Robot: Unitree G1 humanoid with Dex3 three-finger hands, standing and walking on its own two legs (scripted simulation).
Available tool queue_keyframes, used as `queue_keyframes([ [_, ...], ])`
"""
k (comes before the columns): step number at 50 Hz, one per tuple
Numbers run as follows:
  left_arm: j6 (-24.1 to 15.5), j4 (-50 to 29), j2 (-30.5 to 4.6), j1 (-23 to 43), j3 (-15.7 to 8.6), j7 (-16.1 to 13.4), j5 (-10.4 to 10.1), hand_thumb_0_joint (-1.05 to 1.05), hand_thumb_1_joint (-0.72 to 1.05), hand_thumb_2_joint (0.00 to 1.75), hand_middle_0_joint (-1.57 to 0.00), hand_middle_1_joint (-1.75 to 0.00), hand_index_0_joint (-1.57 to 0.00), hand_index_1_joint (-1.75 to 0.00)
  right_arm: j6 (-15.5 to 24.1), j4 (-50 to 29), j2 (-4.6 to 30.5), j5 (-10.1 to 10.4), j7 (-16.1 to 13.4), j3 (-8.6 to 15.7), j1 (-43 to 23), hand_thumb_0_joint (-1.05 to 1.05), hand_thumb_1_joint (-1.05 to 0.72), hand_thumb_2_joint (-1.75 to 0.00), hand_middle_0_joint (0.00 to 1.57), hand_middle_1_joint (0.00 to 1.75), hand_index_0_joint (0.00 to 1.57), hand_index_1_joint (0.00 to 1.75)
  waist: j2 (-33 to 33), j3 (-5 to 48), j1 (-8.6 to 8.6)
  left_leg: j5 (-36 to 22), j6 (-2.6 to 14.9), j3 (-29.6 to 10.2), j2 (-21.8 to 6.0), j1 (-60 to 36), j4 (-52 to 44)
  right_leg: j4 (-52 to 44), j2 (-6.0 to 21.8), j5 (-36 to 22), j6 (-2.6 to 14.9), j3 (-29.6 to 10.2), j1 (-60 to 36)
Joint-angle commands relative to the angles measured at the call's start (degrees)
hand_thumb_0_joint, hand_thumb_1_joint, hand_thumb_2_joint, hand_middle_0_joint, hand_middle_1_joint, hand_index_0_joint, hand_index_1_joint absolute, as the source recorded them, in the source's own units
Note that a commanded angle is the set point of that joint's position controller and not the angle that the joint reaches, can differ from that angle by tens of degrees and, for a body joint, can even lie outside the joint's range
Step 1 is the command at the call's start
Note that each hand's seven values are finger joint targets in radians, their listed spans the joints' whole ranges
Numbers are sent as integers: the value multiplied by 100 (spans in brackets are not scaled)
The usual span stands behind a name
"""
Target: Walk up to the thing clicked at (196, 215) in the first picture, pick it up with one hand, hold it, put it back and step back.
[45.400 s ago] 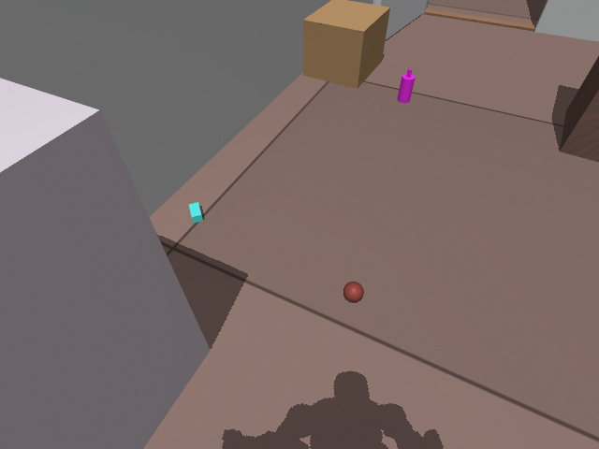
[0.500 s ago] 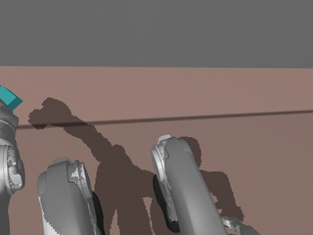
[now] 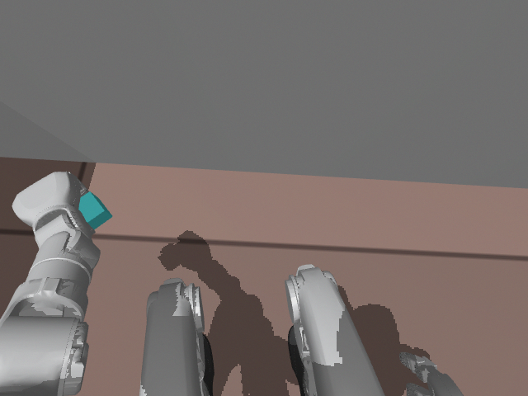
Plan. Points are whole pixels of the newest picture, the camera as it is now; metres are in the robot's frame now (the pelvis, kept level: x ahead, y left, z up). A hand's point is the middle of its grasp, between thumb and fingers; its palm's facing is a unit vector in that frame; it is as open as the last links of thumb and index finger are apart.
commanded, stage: lift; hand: left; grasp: from above
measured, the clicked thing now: (79, 219) +0.44 +0.30 -0.14
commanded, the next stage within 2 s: hold in 0.96 s
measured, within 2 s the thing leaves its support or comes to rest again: neither
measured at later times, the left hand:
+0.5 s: hand out of the picture +0.38 +0.26 +0.11, palm faces -0.35 -0.27 -0.89, open 7.6 cm
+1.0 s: hand out of the picture +0.40 +0.25 +0.21, palm faces -0.36 -0.28 -0.89, open 7.5 cm
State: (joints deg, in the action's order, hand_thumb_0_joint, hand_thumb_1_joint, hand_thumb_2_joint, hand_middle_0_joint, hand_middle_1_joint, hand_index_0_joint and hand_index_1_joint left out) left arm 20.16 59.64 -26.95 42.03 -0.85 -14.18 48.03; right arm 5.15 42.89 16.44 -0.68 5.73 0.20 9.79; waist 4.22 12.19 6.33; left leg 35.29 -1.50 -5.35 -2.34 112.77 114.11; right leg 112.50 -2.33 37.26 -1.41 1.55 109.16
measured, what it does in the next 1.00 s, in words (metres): rises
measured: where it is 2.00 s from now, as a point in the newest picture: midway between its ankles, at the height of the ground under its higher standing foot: (256, 393)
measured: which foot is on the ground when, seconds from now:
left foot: down 0.00-1.00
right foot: down 0.00-1.00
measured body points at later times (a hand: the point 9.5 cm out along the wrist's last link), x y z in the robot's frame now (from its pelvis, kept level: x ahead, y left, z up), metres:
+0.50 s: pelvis +0.05 +0.00 +0.20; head +0.14 +0.00 +0.64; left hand +0.40 +0.27 +0.16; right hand +0.16 -0.26 +0.07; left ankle +0.09 +0.13 -0.42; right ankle +0.09 -0.13 -0.42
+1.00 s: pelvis +0.09 +0.00 +0.28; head +0.15 -0.01 +0.73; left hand +0.42 +0.26 +0.26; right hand +0.18 -0.26 +0.15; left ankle +0.09 +0.13 -0.42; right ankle +0.09 -0.13 -0.42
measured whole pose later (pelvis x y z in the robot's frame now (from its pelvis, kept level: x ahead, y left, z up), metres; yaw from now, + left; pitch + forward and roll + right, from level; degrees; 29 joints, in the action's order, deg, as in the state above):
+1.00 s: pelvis +0.09 +0.00 +0.28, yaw +4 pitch +12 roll +0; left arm 26.8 55.3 -15.4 27.3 10.2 -13.7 43.3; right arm 5.6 46.8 14.4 2.7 -3.3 0.2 15.6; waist 2.5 5.7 3.5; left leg 21.2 -1.3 -0.4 -2.0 36.8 46.1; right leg 46.0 -0.2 22.9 -0.6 -0.9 34.9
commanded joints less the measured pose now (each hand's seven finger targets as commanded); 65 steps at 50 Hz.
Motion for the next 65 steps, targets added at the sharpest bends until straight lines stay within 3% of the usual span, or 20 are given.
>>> queue_keyframes([
  [1, 278, -1463, -1318, 1621, 20, -138, 95, 0, 66, 34, -104, -41, -107, -38, 101, -393, 948, 146, -333, 326, 624, 0, -90, -90, 20, 30, 20, 30, 498, 3327, 93, -84, 246, 253, 146, -3340, -2148, -2346, -174, -319, 324, 264, -2378],
  [6, 581, -1815, -1045, 1026, 167, -102, -18, 0, 67, 31, -105, -38, -108, -36, 107, -362, 819, 253, -615, 275, 475, 0, -89, -90, 20, 30, 20, 30, 396, 3120, -5, -347, 233, 332, 168, -4093, -2851, -3056, -139, -599, 294, 202, -3269],
  [8, 640, -1915, -886, 1020, 304, -75, -59, 0, 66, 31, -104, -39, -107, -36, 116, -306, 767, 283, -702, 267, 430, 0, -89, -90, 20, 30, 20, 30, 437, 2928, 54, -376, 219, 282, 156, -4421, -3188, -3279, -124, -702, 288, 211, -3443],
  [9, 663, -1971, -1027, 959, 205, -78, -75, 0, 65, 30, -104, -36, -107, -34, 123, -295, 794, 303, -751, 266, 392, 0, -89, -90, 20, 30, 20, 30, 419, 2928, -44, -393, 203, 195, 158, -4664, -3391, -3364, -113, -728, 289, 217, -3605],
  [11, 701, -1994, -829, 876, 383, -65, -51, 0, 66, 27, -104, -36, -107, -34, 140, -258, 713, 339, -827, 242, 385, 0, -89, -90, 20, 30, 20, 30, 354, 2816, 18, -664, 229, 345, 140, -4947, -3568, -3715, -125, -976, 286, 165, -3978],
  [16, 772, -1643, -455, 680, 595, -106, -214, 0, 63, 29, -102, -38, -104, -35, 226, -117, 608, 368, -988, 214, 364, 0, -89, -90, 20, 30, 20, 30, 139, 2172, 27, -686, 213, 327, 137, -5563, -4383, -4506, -122, -966, 284, 92, -4701],
  [21, 779, -1372, -132, 535, 787, -137, -290, 0, 66, 25, -103, -37, -107, -34, 303, -63, 505, 388, -1069, 190, 421, 0, -89, -90, 20, 30, 20, 30, 34, 1869, -43, -1177, 204, 411, 147, -6226, -4996, -5132, -97, -1422, 264, 66, -5494],
  [25, 764, -1321, -213, 651, 759, -219, -264, 0, 66, 25, -104, -36, -106, -33, 327, -45, 507, 370, -1107, 174, 552, 0, -89, -90, 20, 30, 20, 30, 35, 1778, -97, -1562, 216, 533, 198, -6712, -5407, -5634, -59, -1805, 237, -6, -6147],
  [26, 778, -1040, -49, 402, 817, -204, -274, 0, 69, 25, -106, -36, -109, -33, 334, -27, 495, 358, -1108, 160, 575, 0, -89, -90, 20, 30, 20, 30, -95, 1580, -60, -1663, 217, 505, 193, -6759, -5536, -5722, -67, -1907, 231, 14, -6218],
  [29, 751, -1131, -85, 381, 781, -240, -289, 0, 74, 25, -109, -36, -112, -33, 322, -47, 505, 348, -1105, 179, 671, 0, -89, -90, 20, 30, 20, 30, -70, 1643, -158, -2124, 221, 568, 223, -7206, -5810, -6019, -38, -2399, 206, -28, -6756],
  [31, 725, -1293, -158, 540, 783, -245, -278, 0, 74, 27, -108, -39, -112, -35, 307, -60, 513, 354, -1096, 165, 721, 0, -89, -90, 20, 30, 20, 30, -178, 1651, -135, -2334, 252, 568, 250, -7399, -5968, -6223, -20, -2727, 166, -84, -7093],
  [35, 680, -1271, -194, 487, 768, -217, -255, 0, 72, 23, -107, -33, -110, -29, 287, -95, 524, 344, -1092, 185, 729, 0, -88, -89, 20, 30, 20, 30, -139, 1528, -204, -2441, 229, 593, 257, -7864, -6382, -6575, 10, -2774, 163, -93, -7437],
  [36, 676, -1100, 11, 387, 844, -200, -266, 0, 71, 23, -106, -34, -109, -30, 285, -72, 495, 339, -1077, 177, 751, 0, -88, -89, 20, 30, 20, 30, -193, 1385, -167, -2482, 224, 567, 251, -7874, -6473, -6635, -1, -2797, 167, -97, -7453],
  [38, 648, -1115, -3, 361, 831, -198, -281, 0, 71, 22, -106, -33, -109, -30, 288, -110, 515, 338, -1065, 194, 753, 0, -88, -89, 20, 30, 20, 30, -278, 1304, -184, -2502, 215, 549, 259, -8057, -6685, -6809, 12, -2793, 159, -96, -7641],
  [39, 631, -1315, -88, 439, 792, -208, -289, 0, 71, 21, -106, -31, -109, -28, 282, -120, 512, 345, -1061, 203, 738, 0, -88, -89, 20, 30, 20, 30, -213, 1346, -259, -2574, 223, 585, 272, -8155, -6756, -6896, 17, -2903, 147, -114, -7788],
  [43, 618, -1225, 81, 293, 895, -151, -305, 0, 70, 19, -105, -31, -108, -27, 276, -97, 533, 356, -1016, 224, 770, 0, -88, -89, 20, 30, 20, 30, -405, 1276, -213, -2908, 236, 588, 272, -8507, -7010, -7137, 24, -3231, 118, -126, -8075],
  [47, 631, -1341, 31, 351, 880, -158, -256, 0, 66, 21, -103, -31, -106, -28, 259, -87, 543, 363, -963, 234, 778, 0, -88, -89, 20, 30, 20, 30, -361, 1345, -292, -3302, 240, 628, 295, -8819, -7196, -7303, 28, -3649, 98, -133, -8425],
  [54, 732, -1293, 233, 329, 968, -130, -237, 0, 64, 18, -103, -27, -105, -25, 268, -139, 572, 349, -820, 265, 665, 0, -88, -89, 20, 30, 20, 30, -287, 1065, -311, -3484, 175, 646, 286, -9211, -7566, -7530, 17, -3625, 142, -97, -8588],
  [60, 862, -1456, 313, 440, 1056, -107, -220, 0, 63, 18, -102, -29, -104, -27, 294, -272, 588, 345, -702, 247, 499, 0, -89, -89, 20, 30, 20, 30, -386, 790, -386, -3227, 156, 643, 303, -9332, -7865, -7755, 31, -3394, 144, -83, -8778],
  [65, 960, -1567, 281, 440, 1079, -46, -211, 0, 61, 16, -101, -27, -102, -25, 288, -317, 584, 350, -617, 223, 422, 0, -89, -89, 20, 30, 20, 30, -456, 841, -416, -3486, 199, 676, 314, -9481, -7916, -7857, 50, -3693, 110, -128, -8976],
])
